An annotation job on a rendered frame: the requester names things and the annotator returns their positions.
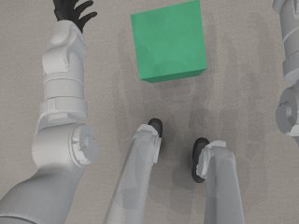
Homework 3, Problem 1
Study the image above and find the robot left forearm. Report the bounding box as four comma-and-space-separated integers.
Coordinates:
32, 20, 88, 158

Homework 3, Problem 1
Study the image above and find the left robot foot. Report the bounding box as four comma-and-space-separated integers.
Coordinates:
148, 118, 163, 138

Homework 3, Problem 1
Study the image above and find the right robot upper arm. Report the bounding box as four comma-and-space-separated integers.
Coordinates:
275, 82, 299, 146

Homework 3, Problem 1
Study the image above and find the right robot foot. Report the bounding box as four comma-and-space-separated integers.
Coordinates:
192, 137, 209, 183

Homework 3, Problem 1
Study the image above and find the robot foot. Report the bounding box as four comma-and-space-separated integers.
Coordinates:
192, 137, 209, 183
148, 118, 163, 138

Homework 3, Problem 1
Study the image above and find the left robot hand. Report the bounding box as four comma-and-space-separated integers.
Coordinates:
52, 0, 97, 34

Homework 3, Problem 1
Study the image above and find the robot right forearm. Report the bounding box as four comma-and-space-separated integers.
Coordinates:
272, 0, 299, 84

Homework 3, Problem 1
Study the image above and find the carton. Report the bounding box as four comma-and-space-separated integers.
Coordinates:
130, 0, 207, 83

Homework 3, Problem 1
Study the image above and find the left robot upper arm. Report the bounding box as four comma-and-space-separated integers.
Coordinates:
0, 122, 99, 224

